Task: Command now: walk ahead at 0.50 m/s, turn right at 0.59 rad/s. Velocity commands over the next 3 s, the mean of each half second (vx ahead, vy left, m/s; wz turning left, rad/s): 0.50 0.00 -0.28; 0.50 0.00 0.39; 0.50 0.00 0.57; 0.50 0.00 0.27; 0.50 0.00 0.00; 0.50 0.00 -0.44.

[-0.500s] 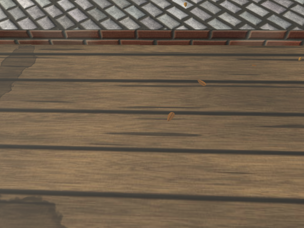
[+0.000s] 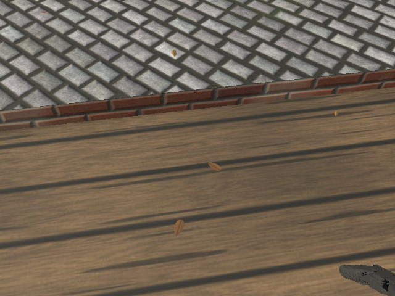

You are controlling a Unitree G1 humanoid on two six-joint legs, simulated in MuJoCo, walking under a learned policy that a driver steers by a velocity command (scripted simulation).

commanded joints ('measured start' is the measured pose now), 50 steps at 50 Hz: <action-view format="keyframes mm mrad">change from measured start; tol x32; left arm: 1 -48 163 26 -107 0 -16 1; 18 -411 59 -18 -234 13 -31 -60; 22 60 240 57 -120 40 -25 -33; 50 -41 64 -3 -51 90 -34 -21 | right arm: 1 211 -118 -41 -8 7 20 -14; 23 444 -43 24 115 11 40 -7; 44 -18 -79 -7 -44 19 87 44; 50 452 -341 -102 35 -56 112 -1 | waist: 1 -141 117 -117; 18 -129 109 51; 23 28 -260 -417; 43 0 -6 95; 50 -158 217 -386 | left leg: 1 593 405 -507 -220 -262 187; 16 405 293 -23 -347 204 142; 21 382 255 48 56 587 66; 23 -193 37 0 694 -455 -16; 24 -286 80 -114 790 -458 -5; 43 -271 151 22 145 96 19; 48 331 -8 93 50 -18 144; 50 794 391 -749 -132 74 367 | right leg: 1 -566 -130 -40 360 70 26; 18 -356 -150 -206 -396 416 -8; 21 112 -93 -244 -463 432 -78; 23 673 -527 443 -546 319 -291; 30 92 -359 -60 -791 464 -164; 42 267 -377 -368 -791 612 -106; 47 319 -363 -434 -390 1227 -41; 48 182 -318 -449 -149 1111 -2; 50 -394 -44 -265 464 -104 83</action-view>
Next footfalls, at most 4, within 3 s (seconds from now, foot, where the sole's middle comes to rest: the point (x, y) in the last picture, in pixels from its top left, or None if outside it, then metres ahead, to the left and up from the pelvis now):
0.42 right None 0.38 -0.18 -0.76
0.96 left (203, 234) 0.68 0.06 -0.76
1.46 right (235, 166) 0.99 -0.06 -0.76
1.92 left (166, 146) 1.08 0.24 -0.76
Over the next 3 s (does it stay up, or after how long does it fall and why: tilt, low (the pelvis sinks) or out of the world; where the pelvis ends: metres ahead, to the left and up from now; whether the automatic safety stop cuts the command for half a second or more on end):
stays up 1.56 0.38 0.13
